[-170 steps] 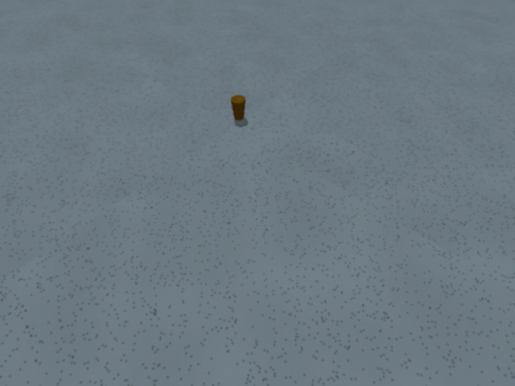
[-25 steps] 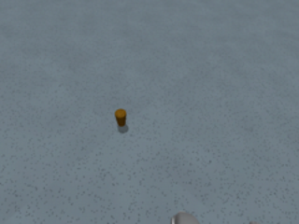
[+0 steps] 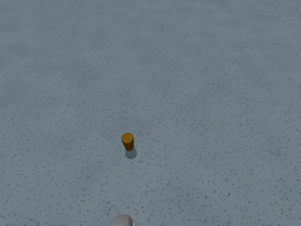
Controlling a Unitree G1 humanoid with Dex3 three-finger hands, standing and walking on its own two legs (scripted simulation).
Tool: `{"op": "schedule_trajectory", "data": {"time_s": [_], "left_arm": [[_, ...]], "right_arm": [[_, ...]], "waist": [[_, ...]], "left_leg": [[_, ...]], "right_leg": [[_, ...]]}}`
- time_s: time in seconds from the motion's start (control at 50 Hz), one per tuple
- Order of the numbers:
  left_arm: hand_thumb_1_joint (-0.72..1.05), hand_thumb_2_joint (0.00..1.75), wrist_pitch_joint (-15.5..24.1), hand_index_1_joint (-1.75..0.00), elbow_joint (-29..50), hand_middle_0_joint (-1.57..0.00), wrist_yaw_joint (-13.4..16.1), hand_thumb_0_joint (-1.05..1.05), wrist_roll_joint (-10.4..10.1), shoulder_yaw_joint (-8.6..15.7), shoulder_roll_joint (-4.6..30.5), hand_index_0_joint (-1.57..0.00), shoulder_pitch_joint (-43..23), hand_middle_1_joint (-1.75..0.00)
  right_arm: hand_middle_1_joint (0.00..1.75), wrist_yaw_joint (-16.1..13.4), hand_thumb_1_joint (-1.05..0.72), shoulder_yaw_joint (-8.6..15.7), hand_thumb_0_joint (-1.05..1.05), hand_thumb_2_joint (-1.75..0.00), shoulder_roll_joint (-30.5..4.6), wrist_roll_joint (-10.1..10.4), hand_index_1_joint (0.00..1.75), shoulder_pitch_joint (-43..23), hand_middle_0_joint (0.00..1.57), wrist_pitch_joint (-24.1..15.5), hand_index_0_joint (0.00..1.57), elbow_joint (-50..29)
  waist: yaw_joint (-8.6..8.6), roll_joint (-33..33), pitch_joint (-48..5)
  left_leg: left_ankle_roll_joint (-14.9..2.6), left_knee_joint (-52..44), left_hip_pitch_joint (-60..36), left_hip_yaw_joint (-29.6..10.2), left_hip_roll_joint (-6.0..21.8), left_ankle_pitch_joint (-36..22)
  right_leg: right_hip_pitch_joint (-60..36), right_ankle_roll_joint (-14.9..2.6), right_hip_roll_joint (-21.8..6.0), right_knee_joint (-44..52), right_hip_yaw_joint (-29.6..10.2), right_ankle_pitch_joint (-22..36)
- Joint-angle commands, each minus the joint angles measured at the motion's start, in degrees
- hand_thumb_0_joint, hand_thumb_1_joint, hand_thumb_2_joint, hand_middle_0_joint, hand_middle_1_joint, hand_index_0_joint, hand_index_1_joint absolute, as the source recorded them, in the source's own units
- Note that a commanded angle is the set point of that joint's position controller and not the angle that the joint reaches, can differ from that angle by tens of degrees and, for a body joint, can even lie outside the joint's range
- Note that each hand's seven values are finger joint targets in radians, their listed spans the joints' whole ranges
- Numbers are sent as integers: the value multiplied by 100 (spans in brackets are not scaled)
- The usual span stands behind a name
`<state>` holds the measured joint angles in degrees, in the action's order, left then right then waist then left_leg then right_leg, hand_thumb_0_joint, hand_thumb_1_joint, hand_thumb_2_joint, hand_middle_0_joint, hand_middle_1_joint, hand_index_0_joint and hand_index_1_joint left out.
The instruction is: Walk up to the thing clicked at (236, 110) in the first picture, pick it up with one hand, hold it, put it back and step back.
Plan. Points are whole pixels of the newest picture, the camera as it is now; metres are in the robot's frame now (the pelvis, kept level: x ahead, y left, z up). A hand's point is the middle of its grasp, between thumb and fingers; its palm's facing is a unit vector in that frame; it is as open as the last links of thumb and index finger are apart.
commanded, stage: walk up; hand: left
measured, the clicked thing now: (128, 143) +0.77 +0.24 -0.70
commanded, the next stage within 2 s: none
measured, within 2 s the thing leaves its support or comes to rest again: neither
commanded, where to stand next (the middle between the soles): +0.43 +0.04 m, yaw -2 degrees
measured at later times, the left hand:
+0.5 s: hand (70, 182) +0.27 +0.30 -0.14, palm faces -0.10 -0.92 -0.38, open 7.4 cm
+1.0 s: hand (68, 159) +0.36 +0.35 -0.17, palm faces -0.05 -0.92 -0.39, open 7.4 cm
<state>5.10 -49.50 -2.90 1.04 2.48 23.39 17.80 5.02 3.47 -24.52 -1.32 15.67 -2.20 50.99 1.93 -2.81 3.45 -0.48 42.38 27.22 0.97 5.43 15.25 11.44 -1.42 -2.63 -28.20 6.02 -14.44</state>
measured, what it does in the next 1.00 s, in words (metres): walks ahead: left foot, then right foot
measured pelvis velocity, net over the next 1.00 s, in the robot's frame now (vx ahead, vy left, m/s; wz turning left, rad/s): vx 0.33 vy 0.07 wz -0.02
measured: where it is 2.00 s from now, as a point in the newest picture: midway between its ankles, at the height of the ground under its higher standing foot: (150, 200)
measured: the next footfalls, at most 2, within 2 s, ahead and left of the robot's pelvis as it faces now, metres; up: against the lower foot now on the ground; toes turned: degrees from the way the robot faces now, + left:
left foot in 0.12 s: +0.18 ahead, +0.16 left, +0.00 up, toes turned +6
right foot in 0.52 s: +0.34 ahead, -0.11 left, +0.00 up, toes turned -6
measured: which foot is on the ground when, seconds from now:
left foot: up 0.00-0.10, down 0.12-0.54, up 0.56-0.88, down 0.90-1.00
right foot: down 0.00-0.14, up 0.16-0.50, down 0.52-0.92, up 0.94-1.00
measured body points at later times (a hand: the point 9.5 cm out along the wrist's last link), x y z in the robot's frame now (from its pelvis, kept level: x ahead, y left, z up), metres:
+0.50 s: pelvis +0.18 +0.03 -0.01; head +0.20 +0.02 +0.44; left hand +0.27 +0.35 -0.11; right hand +0.20 -0.30 -0.13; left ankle +0.14 +0.15 -0.74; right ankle +0.29 -0.11 -0.73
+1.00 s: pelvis +0.33 +0.07 -0.02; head +0.35 +0.09 +0.43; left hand +0.36 +0.40 -0.14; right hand +0.41 -0.26 -0.11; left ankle +0.40 +0.18 -0.74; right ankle +0.30 -0.09 -0.70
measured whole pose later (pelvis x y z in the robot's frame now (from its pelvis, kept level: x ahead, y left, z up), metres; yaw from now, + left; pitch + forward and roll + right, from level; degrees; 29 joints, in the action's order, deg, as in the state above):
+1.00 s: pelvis +0.33 +0.07 -0.02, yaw -1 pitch -2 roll -1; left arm 1.5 -52.1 -0.2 0.6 1.4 25.3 17.9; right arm 2.5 3.5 -23.6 -1.1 14.0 -3.0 50.8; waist 1.2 1.2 4.7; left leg -1.2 38.4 22.1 3.3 3.0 14.0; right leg 20.0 -1.0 -3.2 -52.8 0.0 -28.3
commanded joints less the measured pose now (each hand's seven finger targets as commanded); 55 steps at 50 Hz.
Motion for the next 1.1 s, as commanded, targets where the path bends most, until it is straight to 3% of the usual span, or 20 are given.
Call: {"op": "schedule_trajectory", "data": {"time_s": [0.0, 0.08, 0.1, 0.12, 0.14, 0.24, 0.32, 0.46, 0.48, 0.52, 0.54, 0.64, 0.74, 0.86, 0.88, 0.9, 0.92, 0.94, 1.0, 1.08], "left_arm": [[90, 90, 130, -30, 431, -20, 77, 0, -59, 508, 1748, -20, -110, -30], [90, 90, 52, -30, 427, -20, 90, 0, -8, 345, 1457, -20, -275, -30], [90, 90, 45, -30, 458, -20, 82, 0, -12, 209, 1050, -20, -72, -30], [90, 90, 18, -30, 463, -20, 102, 0, -140, 160, 833, -20, 87, -30], [90, 90, -24, -30, 332, -20, 203, 0, -75, 271, 1419, -20, -72, -30], [90, 90, -60, -30, -52, -20, 90, 0, -140, 283, 1341, -20, 324, -30], [90, 90, -97, -30, 148, -20, -5, 0, -64, 276, 1178, -20, -165, -30], [90, 90, 9, -30, -49, -20, 11, 0, -61, 381, 1101, -20, 222, -30], [90, 90, 54, -30, -160, -20, 78, 0, -51, 476, 1304, -20, 657, -30], [90, 90, 161, -30, 50, -20, 206, 0, -40, 668, 2144, -20, 1016, -30], [90, 90, 123, -30, 107, -20, 198, 0, -138, 619, 2120, -20, 705, -30], [90, 90, 127, -30, 327, -20, 216, 0, -106, 466, 1607, -20, 8, -30], [90, 90, 135, -30, 419, -20, 184, 0, -45, 514, 1722, -20, 176, -30], [90, 90, -23, -30, 494, -20, 221, 0, -66, 277, 1415, -20, -241, -30], [90, 90, -69, -30, 471, -20, 234, 0, -67, 116, 1080, -20, -62, -30], [90, 90, -91, -30, 523, -20, 232, 0, -104, -12, 671, -20, 156, -30], [90, 90, -167, -30, 345, -20, 331, 0, -118, 121, 1089, -20, 291, -30], [90, 90, -195, -30, 190, -20, 380, 0, -88, 179, 1401, -20, 170, -30], [90, 90, -224, -30, -40, -20, 374, 0, -163, 180, 1249, -20, 299, -30], [90, 90, -307, -30, -279, -20, 346, 0, -136, 172, 1006, -20, 219, -30]], "right_arm": [[30, -12, -90, 365, 0, -90, -983, 12, 30, -245, 20, -186, 20, -457], [30, -113, -90, 490, 0, -90, -1194, -12, 30, 706, 20, -284, 20, -157], [30, -203, -90, 602, 0, -90, -1587, -58, 30, 1226, 20, -330, 20, -33], [30, -256, -90, 659, 0, -90, -2014, -55, 30, 1234, 20, -381, 20, -235], [30, -253, -90, 667, 0, -90, -2070, 123, 30, 1037, 20, -351, 20, -279], [30, -332, -90, 395, 0, -90, -1387, 123, 30, 318, 20, -381, 20, -455], [30, -324, -90, 422, 0, -90, -1507, 78, 30, 381, 20, -374, 20, -569], [30, -286, -90, 350, 0, -90, -1366, 121, 30, 39, 20, -227, 20, -788], [30, -286, -90, 257, 0, -90, -1102, 121, 30, 201, 20, -212, 20, -809], [30, -288, -90, 87, 0, -90, -736, 131, 30, 553, 20, -172, 20, -889], [30, -363, -90, 257, 0, -90, -1224, 69, 30, 307, 20, -83, 20, -765], [30, -229, -90, 303, 0, -90, -1149, 82, 30, 647, 20, -22, 20, -338], [30, -75, -90, 346, 0, -90, -1038, -22, 30, 67, 20, 1, 20, -494], [30, -230, -90, 350, 0, -90, -944, 3, 30, 414, 20, -160, 20, -196], [30, -321, -90, 369, 0, -90, -1076, -13, 30, 545, 20, -183, 20, -123], [30, -382, -90, 463, 0, -90, -1581, -62, 30, 694, 20, -217, 20, -204], [30, -380, -90, 527, 0, -90, -1985, 42, 30, 557, 20, -202, 20, -327], [30, -394, -90, 538, 0, -90, -1876, 107, 30, 460, 20, -171, 20, -292], [30, -499, -90, 349, 0, -90, -1450, 102, 30, 165, 20, -203, 20, -345], [30, -539, -90, 208, 0, -90, -1291, 70, 30, -341, 20, -163, 20, -447]], "waist": [[9, 970, 76], [-643, 256, -222], [-851, -1063, -435], [-768, -1624, -295], [-719, -876, -89], [-272, -700, -101], [-371, -632, 79], [28, -174, -275], [234, 464, -583], [304, 1837, -709], [259, 1071, -403], [-137, 1208, 48], [15, 1264, 104], [-413, 620, -264], [-473, -23, -454], [-444, -1376, -580], [-435, -1183, -531], [-411, -625, -330], [-190, -673, -319], [-111, -757, -424]], "left_leg": [[24, -613, -463, 193, -49, -387], [-158, -1184, -2258, 359, -346, 231], [-434, -1964, -2956, -1080, 424, 1525], [-1000, -3114, -3220, -3721, 1719, 2289], [-1381, -3032, -2637, -3880, 2001, 1990], [-1076, -2628, -1987, -1071, 992, -661], [-1379, -2715, -1886, -818, 1143, -712], [-893, -1376, -934, -124, 638, -401], [-738, -368, -665, 52, 390, -550], [-227, 2092, 1199, 251, -710, 1488], [-209, 2440, 1053, -323, -257, 1625], [-84, 1523, 393, -299, 72, 492], [60, 339, 147, -9, 84, 227], [-24, -1089, -1755, 396, -430, -292], [-172, -1556, -2230, -120, -174, 97], [-550, -2317, -2421, -2120, 1174, 79], [-1289, -2647, -2241, -3292, 1885, 321], [-1551, -2472, -1982, -3063, 1848, -15], [-1084, -1854, -1974, -1398, 1118, -2133], [-1078, -1652, -1154, -830, 1018, -2456]], "right_leg": [[579, -991, -1301, 1381, -1163, -1530], [1433, -681, -857, -249, -580, -1110], [2123, -378, -402, -2281, -169, -487], [3358, -106, 500, -3482, -161, -1383], [3210, -164, 77, -3870, -865, -1503], [2210, 4, -338, -2943, -881, -425], [2095, 124, -444, -1962, -580, -285], [-207, -3, 151, -357, -16, 682], [-1045, -93, 173, -80, -219, 322], [-1893, -1030, -2167, 1370, -4162, -1126], [-1066, -1423, -2383, 1360, -4318, -1494], [202, -1061, -1275, 1324, -1864, -689], [528, -1134, -1224, 1406, -1563, -1409], [1292, -719, -872, -188, -810, -336], [1571, -479, -667, -1048, -574, -10], [2068, -27, -43, -2480, -147, -642], [2341, -40, 244, -2914, -412, -1910], [2303, -36, 21, -3352, -765, -1865], [2043, -76, -192, -2951, -990, -1251], [973, 28, -154, -1948, -588, -790]]}}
